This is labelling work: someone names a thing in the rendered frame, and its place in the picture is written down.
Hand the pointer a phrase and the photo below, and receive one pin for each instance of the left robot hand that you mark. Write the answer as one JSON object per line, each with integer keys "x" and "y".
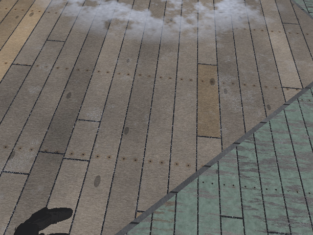
{"x": 42, "y": 219}

